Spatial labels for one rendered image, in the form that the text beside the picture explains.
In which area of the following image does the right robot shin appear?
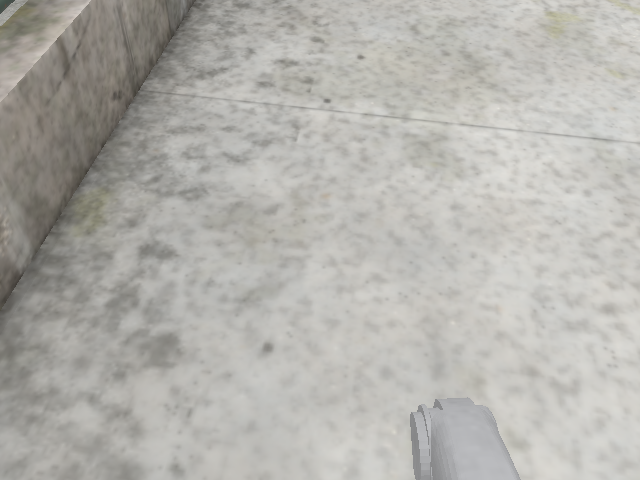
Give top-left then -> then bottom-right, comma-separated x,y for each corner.
476,405 -> 498,429

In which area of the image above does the robot right thigh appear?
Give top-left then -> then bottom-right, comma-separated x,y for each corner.
410,397 -> 521,480

